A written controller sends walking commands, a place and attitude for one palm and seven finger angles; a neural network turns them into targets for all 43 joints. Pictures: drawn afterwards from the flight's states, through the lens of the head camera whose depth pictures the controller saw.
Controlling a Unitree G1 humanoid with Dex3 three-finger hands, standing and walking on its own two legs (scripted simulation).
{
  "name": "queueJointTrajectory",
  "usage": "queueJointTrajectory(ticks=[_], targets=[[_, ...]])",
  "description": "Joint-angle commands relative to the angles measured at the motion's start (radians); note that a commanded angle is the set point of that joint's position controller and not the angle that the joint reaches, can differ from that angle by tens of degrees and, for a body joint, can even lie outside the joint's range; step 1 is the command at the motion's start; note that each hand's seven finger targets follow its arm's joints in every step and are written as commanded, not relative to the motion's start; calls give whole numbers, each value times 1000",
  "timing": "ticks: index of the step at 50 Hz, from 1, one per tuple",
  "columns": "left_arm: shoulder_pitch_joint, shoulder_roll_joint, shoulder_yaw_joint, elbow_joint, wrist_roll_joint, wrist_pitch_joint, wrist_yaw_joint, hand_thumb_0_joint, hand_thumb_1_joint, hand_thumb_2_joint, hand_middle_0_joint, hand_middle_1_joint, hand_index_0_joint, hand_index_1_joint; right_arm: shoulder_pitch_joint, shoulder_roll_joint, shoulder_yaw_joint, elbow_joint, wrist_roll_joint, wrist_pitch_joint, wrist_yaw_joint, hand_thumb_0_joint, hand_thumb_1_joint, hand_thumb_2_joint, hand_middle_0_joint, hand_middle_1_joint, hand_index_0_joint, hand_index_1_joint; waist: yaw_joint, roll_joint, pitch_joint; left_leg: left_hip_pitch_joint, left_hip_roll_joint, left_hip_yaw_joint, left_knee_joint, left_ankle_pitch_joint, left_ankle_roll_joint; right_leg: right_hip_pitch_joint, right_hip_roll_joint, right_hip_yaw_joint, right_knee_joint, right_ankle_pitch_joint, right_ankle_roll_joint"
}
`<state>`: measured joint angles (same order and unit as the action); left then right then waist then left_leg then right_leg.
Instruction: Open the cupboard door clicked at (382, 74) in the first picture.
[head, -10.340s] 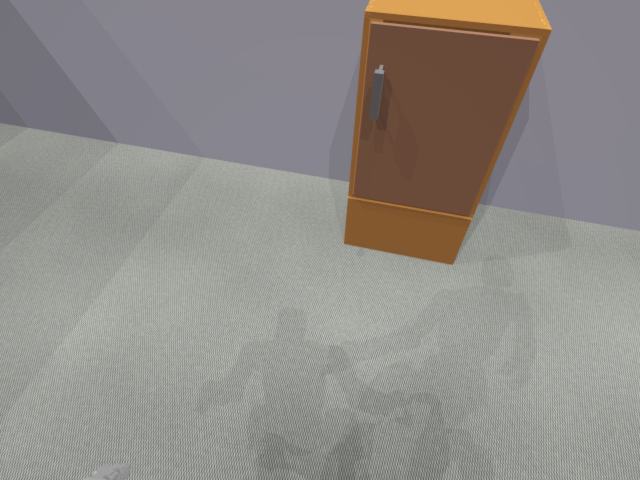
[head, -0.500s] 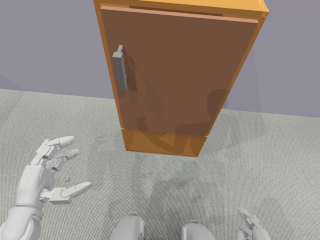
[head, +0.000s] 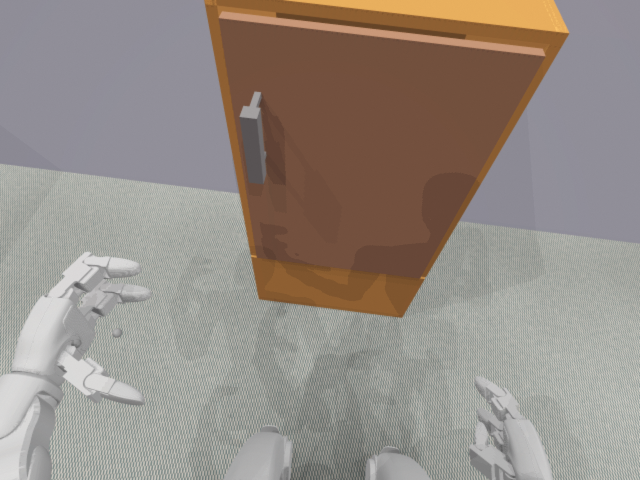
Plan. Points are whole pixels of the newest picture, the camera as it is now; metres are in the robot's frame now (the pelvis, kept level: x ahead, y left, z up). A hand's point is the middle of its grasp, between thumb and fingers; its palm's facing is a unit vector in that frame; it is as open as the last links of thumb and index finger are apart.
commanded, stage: raise the hand with hooked fingers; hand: left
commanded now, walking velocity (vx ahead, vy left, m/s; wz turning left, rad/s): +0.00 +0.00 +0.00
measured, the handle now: (257, 138) +0.60 +0.15 +0.04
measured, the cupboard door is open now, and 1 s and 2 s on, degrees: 0 0 0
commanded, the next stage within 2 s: move the hooked fingers beside the handle in 0.70 s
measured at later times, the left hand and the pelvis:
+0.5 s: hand (121, 305) +0.29 +0.25 +0.05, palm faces -0.03 -1.00 -0.05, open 13.9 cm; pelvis +0.00 -0.01 +0.00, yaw -1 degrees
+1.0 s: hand (129, 290) +0.31 +0.25 +0.05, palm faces -0.05 -1.00 -0.03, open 14.0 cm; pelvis -0.01 -0.01 +0.00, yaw +0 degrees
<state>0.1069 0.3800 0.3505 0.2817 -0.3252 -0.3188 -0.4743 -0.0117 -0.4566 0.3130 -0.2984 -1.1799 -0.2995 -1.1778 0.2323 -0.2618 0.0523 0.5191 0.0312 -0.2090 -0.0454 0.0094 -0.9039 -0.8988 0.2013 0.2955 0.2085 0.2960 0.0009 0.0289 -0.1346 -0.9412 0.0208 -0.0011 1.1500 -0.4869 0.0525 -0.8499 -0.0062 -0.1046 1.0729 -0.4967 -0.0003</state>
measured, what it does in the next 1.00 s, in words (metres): stands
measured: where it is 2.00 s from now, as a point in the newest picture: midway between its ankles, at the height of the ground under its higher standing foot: outside the picture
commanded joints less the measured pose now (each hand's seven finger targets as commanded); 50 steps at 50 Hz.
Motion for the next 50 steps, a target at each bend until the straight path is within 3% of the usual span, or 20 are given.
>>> queueJointTrajectory(ticks=[1, 3, 7, 10, 13, 15, 18, 22, 29, 35, 40, 43, 47, 50], targets=[[-188, 259, 147, -220, -59, -82, -32, 0, -500, 300, -300, -1200, -300, -1200, 26, -173, -84, -112, 4, -53, -27, 0, -900, -900, 200, 300, 200, 300, -15, 77, -309, 327, -4, -83, -197, 306, -44, 84, 52, 33, -128, 198, -38], [-199, 292, 185, -190, -69, -97, -29, 0, -500, 300, -300, -1200, -300, -1200, 27, -172, -81, -103, 0, -54, -28, 0, -900, -900, 200, 300, 200, 300, -5, 87, -296, 311, -4, -81, -189, 327, -47, 89, 56, 33, -116, 210, -44], [-213, 270, 168, -85, -67, -82, -48, 0, -500, 300, -300, -1200, -300, -1200, 29, -174, -79, -93, 7, -45, -24, 0, -900, -900, 200, 300, 200, 300, -20, 87, -244, 270, -5, -68, -197, 270, -40, 75, 50, 38, -135, 179, -36], [-234, 295, 172, -35, -68, -51, -86, 0, -500, 300, -300, -1200, -300, -1200, 37, -183, -81, -98, 11, -38, -24, 0, -900, -900, 200, 300, 200, 300, -19, 86, -261, 263, -8, -59, -199, 263, -34, 96, 47, 48, -146, 184, -36], [-206, 263, 147, -38, -85, -38, -114, 0, -500, 300, -300, -1200, -300, -1200, 43, -183, -84, -115, 13, -44, -20, 0, -900, -900, 200, 300, 200, 300, -14, 56, -286, 263, -12, -54, -189, 308, -25, 129, 49, 54, -148, 232, -38], [-201, 285, 168, -63, -89, -49, -114, 0, -500, 300, -300, -1200, -300, -1200, 50, -183, -89, -112, 11, -45, -14, 0, -900, -900, 200, 300, 200, 300, -12, 58, -314, 273, -10, -48, -183, 321, -24, 134, 46, 60, -149, 247, -32], [-222, 322, 207, -87, -93, -86, -85, 0, -500, 300, -300, -1200, -300, -1200, 51, -182, -90, -107, 3, -50, -11, 0, -900, -900, 200, 300, 200, 300, -8, 62, -284, 247, -10, -48, -173, 316, -26, 123, 51, 62, -135, 235, -37], [-223, 300, 205, -70, -85, -111, -57, 0, -500, 300, -300, -1200, -300, -1200, 45, -176, -89, -106, 6, -45, -9, 0, -900, -900, 200, 300, 200, 300, -14, 70, -256, 234, -9, -45, -189, 239, -27, 101, 44, 65, -146, 159, -31], [-231, 308, 179, -108, -75, -95, -82, 0, -500, 300, -300, -1200, -300, -1200, 45, -177, -87, -117, 10, -40, -11, 0, -900, -900, 200, 300, 200, 300, -16, 114, -304, 268, -9, -44, -192, 281, -23, 131, 43, 71, -147, 208, -33], [-239, 292, 189, -35, -91, -93, -78, 0, -500, 300, -300, -1200, -300, -1200, 40, -177, -80, -111, 12, -35, -16, 0, -900, -900, 200, 300, 200, 300, -27, 35, -223, 207, -10, -48, -192, 198, -22, 105, 47, 71, -163, 131, -30], [-262, 283, 160, -54, -81, -98, -93, 0, -500, 300, -300, -1200, -300, -1200, 38, -177, -80, -116, 14, -39, -18, 0, -900, -900, 200, 300, 200, 300, -23, 96, -253, 256, -8, -52, -201, 202, -25, 86, 45, 67, -155, 133, -34], [-425, 290, 138, -20, -66, -98, -89, 0, -500, 300, -300, -1200, -300, -1200, 45, -185, -77, -91, 10, -40, -32, 0, -900, -900, 200, 300, 200, 300, -61, 55, -225, 219, -3, -61, -176, 153, -19, 33, 49, 69, -146, 94, -32], [-522, 306, 134, 34, -44, -100, -82, 0, -500, 300, -300, -1200, -300, -1200, 50, -189, -75, -75, 12, -42, -42, 0, -900, -900, 200, 300, 200, 300, -57, 76, -252, 232, -2, -72, -185, 116, -25, 9, 42, 68, -138, 62, -33], [-554, 334, 143, 56, -31, -87, -78, 0, -500, 300, -300, -1200, -300, -1200, 56, -190, -74, -72, 9, -37, -41, 0, -900, -900, 200, 300, 200, 300, -42, 110, -308, 256, -4, -65, -177, 177, -27, 33, 39, 73, -132, 110, -36]])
